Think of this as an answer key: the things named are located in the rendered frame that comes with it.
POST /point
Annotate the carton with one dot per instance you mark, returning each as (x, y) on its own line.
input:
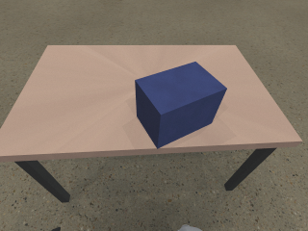
(176, 102)

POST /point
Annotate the table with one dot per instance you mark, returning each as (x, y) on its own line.
(80, 102)

